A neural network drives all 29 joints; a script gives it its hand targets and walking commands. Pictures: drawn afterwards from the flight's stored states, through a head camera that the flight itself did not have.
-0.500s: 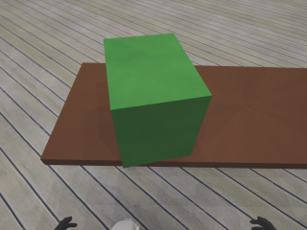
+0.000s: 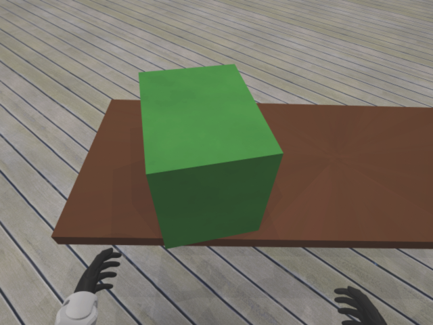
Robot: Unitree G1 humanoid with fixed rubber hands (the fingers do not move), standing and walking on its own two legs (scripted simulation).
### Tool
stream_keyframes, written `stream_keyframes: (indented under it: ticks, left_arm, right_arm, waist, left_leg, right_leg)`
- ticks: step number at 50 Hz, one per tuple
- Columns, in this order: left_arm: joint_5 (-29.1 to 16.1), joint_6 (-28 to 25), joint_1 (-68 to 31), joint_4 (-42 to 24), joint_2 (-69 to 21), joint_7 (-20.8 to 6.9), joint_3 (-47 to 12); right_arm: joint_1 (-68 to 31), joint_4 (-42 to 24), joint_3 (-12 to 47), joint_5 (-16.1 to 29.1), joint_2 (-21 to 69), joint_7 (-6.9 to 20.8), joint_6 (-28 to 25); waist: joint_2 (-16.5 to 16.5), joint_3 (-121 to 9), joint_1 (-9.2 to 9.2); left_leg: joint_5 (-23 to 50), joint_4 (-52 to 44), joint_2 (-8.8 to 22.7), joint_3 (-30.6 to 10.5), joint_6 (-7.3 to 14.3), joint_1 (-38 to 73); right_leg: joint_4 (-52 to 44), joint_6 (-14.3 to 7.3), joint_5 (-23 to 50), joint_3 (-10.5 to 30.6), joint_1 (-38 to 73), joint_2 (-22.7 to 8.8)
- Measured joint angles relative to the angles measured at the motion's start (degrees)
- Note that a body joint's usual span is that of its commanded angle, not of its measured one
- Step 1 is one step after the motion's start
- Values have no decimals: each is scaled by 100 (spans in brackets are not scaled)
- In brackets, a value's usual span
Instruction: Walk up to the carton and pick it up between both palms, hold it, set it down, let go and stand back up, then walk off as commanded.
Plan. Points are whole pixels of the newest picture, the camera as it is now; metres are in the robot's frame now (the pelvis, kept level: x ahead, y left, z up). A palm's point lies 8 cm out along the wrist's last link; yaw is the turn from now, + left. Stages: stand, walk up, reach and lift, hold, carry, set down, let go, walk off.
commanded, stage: reach and lift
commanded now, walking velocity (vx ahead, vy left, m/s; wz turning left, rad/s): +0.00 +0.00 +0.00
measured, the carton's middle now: (200, 154) +0.47 +0.06 +0.03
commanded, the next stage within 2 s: none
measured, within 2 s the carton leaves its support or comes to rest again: neither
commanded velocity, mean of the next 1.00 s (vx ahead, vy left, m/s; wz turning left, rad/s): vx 0.00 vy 0.00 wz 0.00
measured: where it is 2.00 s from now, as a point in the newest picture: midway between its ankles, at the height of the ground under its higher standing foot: outside the picture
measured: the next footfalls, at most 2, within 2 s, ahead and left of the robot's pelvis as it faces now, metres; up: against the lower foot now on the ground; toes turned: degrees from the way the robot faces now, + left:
none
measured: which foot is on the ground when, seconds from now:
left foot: down 0.00-1.00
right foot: down 0.00-1.00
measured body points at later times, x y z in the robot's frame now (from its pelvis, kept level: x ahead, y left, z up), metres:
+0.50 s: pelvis -0.01 -0.02 +0.01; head +0.00 -0.01 +0.46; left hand +0.20 +0.24 -0.03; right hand +0.20 -0.25 -0.03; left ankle +0.07 +0.12 -0.72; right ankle -0.01 -0.08 -0.72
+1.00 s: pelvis +0.00 -0.02 +0.01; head +0.01 -0.01 +0.46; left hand +0.23 +0.22 +0.01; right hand +0.24 -0.24 +0.02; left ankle +0.07 +0.12 -0.72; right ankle -0.01 -0.08 -0.72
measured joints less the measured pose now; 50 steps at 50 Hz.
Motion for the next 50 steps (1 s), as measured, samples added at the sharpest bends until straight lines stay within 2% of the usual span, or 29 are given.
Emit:
stream_keyframes:
  ticks: [12, 23, 36, 44, 50]
  left_arm:
    - [0, -1119, 25, 397, -128, -83, 1]
    - [0, -1660, 102, 376, -189, -74, 1]
    - [-97, -1717, 101, -164, -329, 220, 1]
    - [-133, -1712, 101, -683, -477, 295, 0]
    - [-147, -1450, 101, -899, -508, 321, 1]
  right_arm:
    - [6, -489, 0, 392, 113, -59, -343]
    - [19, -858, 1, 716, 194, -92, -398]
    - [20, -1648, 1, 1060, 201, -44, -232]
    - [21, -2256, 1, 1306, 201, -28, -72]
    - [21, -2518, 2, 1412, 201, -28, 216]
  waist:
    - [-3, 2, 289]
    - [-4, 3, 307]
    - [-6, 3, 307]
    - [-6, 3, 315]
    - [-6, 3, 332]
  left_leg:
    - [397, -710, -17, 0, -60, 254]
    - [434, -771, -19, 2, -75, 392]
    - [448, -776, -19, 2, -77, 394]
    - [448, -807, -19, 2, -96, 394]
    - [448, -848, -19, 2, -107, 394]
  right_leg:
    - [-347, -53, 213, 0, 72, 0]
    - [-350, -84, 217, 0, 183, 0]
    - [-356, -85, 228, 0, 184, 0]
    - [-388, -93, 228, 0, 184, 0]
    - [-429, -97, 228, 0, 184, 0]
